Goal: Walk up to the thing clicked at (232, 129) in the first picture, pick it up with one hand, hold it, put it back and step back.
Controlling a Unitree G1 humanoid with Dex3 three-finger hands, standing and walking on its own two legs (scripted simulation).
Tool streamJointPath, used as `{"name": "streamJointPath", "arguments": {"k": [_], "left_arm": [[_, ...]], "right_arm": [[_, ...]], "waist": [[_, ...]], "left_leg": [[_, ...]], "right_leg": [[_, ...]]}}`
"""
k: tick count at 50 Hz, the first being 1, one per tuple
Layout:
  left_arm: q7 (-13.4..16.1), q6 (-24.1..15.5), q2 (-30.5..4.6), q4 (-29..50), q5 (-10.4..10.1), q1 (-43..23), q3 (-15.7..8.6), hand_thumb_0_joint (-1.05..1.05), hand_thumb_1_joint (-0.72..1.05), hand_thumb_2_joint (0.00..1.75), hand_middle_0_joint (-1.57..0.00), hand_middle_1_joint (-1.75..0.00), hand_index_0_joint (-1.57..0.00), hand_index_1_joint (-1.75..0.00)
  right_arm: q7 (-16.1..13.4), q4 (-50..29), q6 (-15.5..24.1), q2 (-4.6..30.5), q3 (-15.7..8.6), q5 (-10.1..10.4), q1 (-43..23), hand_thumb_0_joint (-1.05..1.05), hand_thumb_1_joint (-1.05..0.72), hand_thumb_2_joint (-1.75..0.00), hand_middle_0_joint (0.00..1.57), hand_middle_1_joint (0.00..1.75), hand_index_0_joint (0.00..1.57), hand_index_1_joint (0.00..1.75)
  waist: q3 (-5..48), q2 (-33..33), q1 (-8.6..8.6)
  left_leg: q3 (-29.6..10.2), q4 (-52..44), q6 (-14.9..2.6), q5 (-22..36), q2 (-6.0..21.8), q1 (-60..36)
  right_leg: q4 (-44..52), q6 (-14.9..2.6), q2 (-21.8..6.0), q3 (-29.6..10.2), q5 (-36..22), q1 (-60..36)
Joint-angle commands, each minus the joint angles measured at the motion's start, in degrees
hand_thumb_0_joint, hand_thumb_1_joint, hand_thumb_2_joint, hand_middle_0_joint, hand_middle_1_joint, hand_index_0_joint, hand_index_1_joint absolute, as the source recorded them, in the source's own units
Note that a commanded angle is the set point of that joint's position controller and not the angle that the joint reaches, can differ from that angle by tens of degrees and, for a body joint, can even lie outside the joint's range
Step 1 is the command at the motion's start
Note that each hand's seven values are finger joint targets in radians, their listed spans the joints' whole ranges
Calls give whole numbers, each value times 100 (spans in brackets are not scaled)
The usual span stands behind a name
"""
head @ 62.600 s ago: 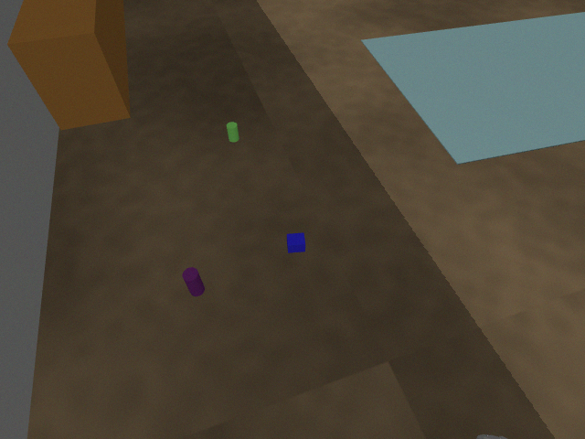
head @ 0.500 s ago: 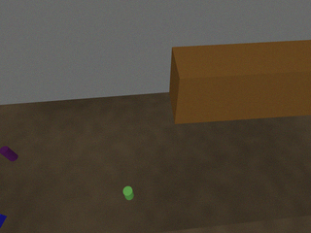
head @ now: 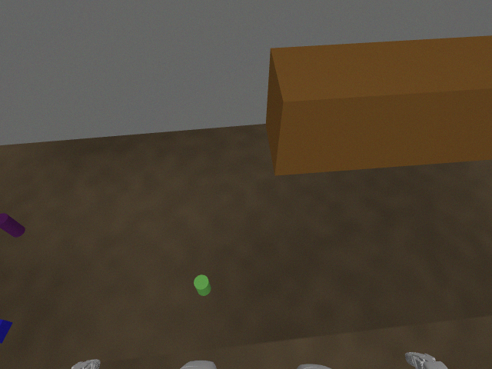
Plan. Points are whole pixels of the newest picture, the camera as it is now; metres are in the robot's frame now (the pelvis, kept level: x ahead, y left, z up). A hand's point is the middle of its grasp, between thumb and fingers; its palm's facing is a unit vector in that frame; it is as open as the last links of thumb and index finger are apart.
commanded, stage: step back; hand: left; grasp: from above
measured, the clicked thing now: (202, 285) +0.44 +0.18 -0.73
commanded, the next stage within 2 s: none
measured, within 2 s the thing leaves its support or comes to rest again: neither
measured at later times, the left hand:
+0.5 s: hand out of the picture +0.05 +0.31 -0.17, palm faces -0.10 -0.92 -0.37, open 7.4 cm
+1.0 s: hand out of the picture -0.05 +0.31 -0.15, palm faces -0.03 -0.91 -0.40, open 7.4 cm
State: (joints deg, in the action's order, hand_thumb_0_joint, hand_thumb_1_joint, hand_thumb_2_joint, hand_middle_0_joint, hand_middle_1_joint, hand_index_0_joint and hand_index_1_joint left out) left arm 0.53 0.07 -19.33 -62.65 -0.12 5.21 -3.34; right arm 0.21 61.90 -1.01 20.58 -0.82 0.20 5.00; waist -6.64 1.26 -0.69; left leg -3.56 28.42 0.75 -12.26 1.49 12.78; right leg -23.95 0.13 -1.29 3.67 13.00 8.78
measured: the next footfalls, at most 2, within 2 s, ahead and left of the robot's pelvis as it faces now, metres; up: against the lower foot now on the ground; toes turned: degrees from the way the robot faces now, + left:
right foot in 0.60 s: -0.07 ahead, -0.06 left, +0.00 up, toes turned -1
left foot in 1.02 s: -0.17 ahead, +0.18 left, +0.00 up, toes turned -4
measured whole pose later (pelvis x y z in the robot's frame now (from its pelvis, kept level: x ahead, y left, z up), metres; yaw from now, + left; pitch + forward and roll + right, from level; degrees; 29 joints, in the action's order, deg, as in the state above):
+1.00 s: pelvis -0.20 +0.05 -0.02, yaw -1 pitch -2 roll +1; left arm 1.0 2.3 -20.3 -43.2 1.9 6.3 -3.6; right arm -1.3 50.6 -2.2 23.7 -2.9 -0.3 8.8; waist -11.0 0.3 -0.1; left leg -3.6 40.3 0.4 -25.4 -2.0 14.6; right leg -35.6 -1.6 -0.2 0.8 11.0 22.6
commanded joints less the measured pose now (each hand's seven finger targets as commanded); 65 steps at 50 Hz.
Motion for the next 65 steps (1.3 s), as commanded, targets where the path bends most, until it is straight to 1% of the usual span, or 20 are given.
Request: {"name": "streamJointPath", "arguments": {"k": [1,5,7,8,9,11,17,22,28,31,33,34,38,45,50,52,53,54,58,65], "left_arm": [[138,-48,-1693,798,57,-369,-422,0,90,90,-20,-30,-20,-30],[146,6,-1662,1258,164,-819,-399,0,90,90,-20,-30,-20,-30],[133,97,-1508,1331,104,-708,-342,0,90,90,-20,-30,-20,-30],[124,156,-1254,1399,15,-642,-296,0,90,90,-20,-30,-20,-30],[152,210,-1050,1461,-32,-620,-279,0,90,90,-20,-30,-20,-30],[213,315,-1037,1379,3,-17,-246,0,90,90,-20,-30,-20,-30],[218,276,-1289,1368,29,284,-310,0,90,90,-20,-30,-20,-30],[174,182,-1235,1626,65,30,-328,0,90,90,-20,-30,-20,-30],[101,123,-1209,1503,145,564,-398,0,90,90,-20,-30,-20,-30],[91,38,-1418,1400,223,986,-483,0,90,90,-20,-30,-20,-30],[77,19,-2091,1742,207,414,-589,0,90,90,-20,-30,-20,-30],[93,-7,-1992,1901,224,189,-603,0,90,90,-20,-30,-20,-30],[132,2,-1383,2055,164,-89,-507,0,90,90,-20,-30,-20,-30],[163,100,-1413,2169,225,657,-494,0,90,90,-20,-30,-20,-30],[75,252,-1549,2345,120,135,-444,0,90,90,-20,-30,-20,-30],[65,251,-1160,2432,96,97,-349,0,90,90,-20,-30,-20,-30],[129,242,-1391,2412,136,-110,-506,0,90,90,-20,-30,-20,-30],[138,248,-1488,2335,186,-124,-536,0,90,90,-20,-30,-20,-30],[24,265,-1336,1881,64,830,-550,0,90,90,-20,-30,-20,-30],[29,153,-1199,1978,115,723,-436,0,90,90,-20,-30,-20,-30]], "right_arm": [[-41,-489,-90,1114,-354,-5,258,0,-90,-90,20,30,20,30],[32,-657,-139,1151,-430,13,735,0,-90,-90,20,30,20,30],[8,-707,-52,1194,-470,-60,689,0,-90,-90,20,30,20,30],[-32,-770,-12,1422,-528,-148,593,0,-90,-90,20,30,20,30],[-52,-798,17,1733,-592,-202,669,0,-90,-90,20,30,20,30],[-106,-923,54,1785,-596,-196,618,0,-90,-90,20,30,20,30],[-269,-1367,67,1274,-541,-180,100,0,-90,-90,20,30,20,30],[-289,-1402,38,1298,-578,-126,580,0,-90,-90,20,30,20,30],[-215,-1643,-9,1490,-600,-107,150,0,-90,-90,20,30,20,30],[-169,-1690,-57,1322,-543,7,-154,0,-90,-90,20,30,20,30],[-206,-1684,-127,1107,-497,-12,-238,0,-90,-90,20,30,20,30],[-216,-1584,-138,1240,-546,-45,17,0,-90,-90,20,30,20,30],[-194,-1333,-91,1137,-422,30,465,0,-90,-90,20,30,20,30],[-244,-1610,2,1100,-376,-29,372,0,-90,-90,20,30,20,30],[-163,-1292,31,1152,-517,-144,1158,0,-90,-90,20,30,20,30],[-125,-1432,37,1914,-684,-287,858,0,-90,-90,20,30,20,30],[-97,-1564,28,2275,-738,-270,498,0,-90,-90,20,30,20,30],[-148,-1676,88,2279,-748,-261,108,0,-90,-90,20,30,20,30],[-167,-1809,134,1443,-517,-262,-360,0,-90,-90,20,30,20,30],[-184,-1795,56,1545,-612,-202,401,0,-90,-90,20,30,20,30]], "waist": [[883,-1106,-58],[928,-1264,-286],[878,-671,-207],[815,322,-151],[683,1169,-180],[953,730,-26],[1177,579,148],[1000,475,-218],[1111,434,-15],[1112,-383,218],[467,-1766,338],[247,-1424,223],[510,-623,-26],[1175,-1134,422],[1193,-1040,-70],[781,1009,-110],[586,1287,-258],[345,1278,-159],[401,499,425],[974,1040,-102]], "left_leg": [[135,2021,-262,-1259,-420,276],[-58,1694,-396,-1266,-137,265],[25,196,-363,1064,52,105],[-859,-400,-477,2605,620,38],[-1897,-698,-667,3916,1180,-594],[-1803,-331,-809,4741,1458,-846],[-880,-71,-944,3709,1026,-1449],[-924,-10,-1021,3713,1123,-1763],[-986,109,-1265,2192,1281,-688],[-470,896,-633,655,633,558],[-72,3203,-97,-2386,-789,1177],[-537,3939,-28,-2406,-700,1063],[-697,4188,-19,-1581,-1028,1357],[-182,1971,112,-1866,-457,1493],[305,-319,-211,-27,-299,-342],[-2181,-1070,-960,125,1408,-413],[-2812,-1344,-1767,177,2215,708],[-3168,-1505,-2043,132,2476,1411],[-883,-864,-1173,1015,1064,559],[-901,-166,-1508,1744,1273,-1104]], "right_leg": [[336,-1367,-1815,-1477,-2695,96],[-354,-1144,-1686,-1122,-2526,408],[-1166,-628,-1017,-664,-1891,394],[-2039,-330,-276,-371,-1048,665],[-2885,-195,648,-602,1604,1737],[-3809,-254,692,-1312,2433,1888],[-4333,-60,635,-1382,1440,2116],[-3002,117,507,-1122,1529,1978],[-1335,-109,251,-668,1003,719],[-215,-573,-352,-1563,-829,-201],[658,-1951,-2144,-3750,-1406,924],[610,-2029,-2213,-3818,-1635,1273],[51,-1109,-945,-1779,-2359,478],[-444,-1311,-1195,-1858,-2951,-1247],[-748,-775,-904,-1613,-1306,278],[-2131,-221,413,-1023,1383,1997],[-3516,-75,735,-1140,2396,1637],[-4513,-73,575,-1521,2299,1395],[-5143,-91,922,-1491,1269,1829],[-2376,220,256,-988,1707,1593]]}}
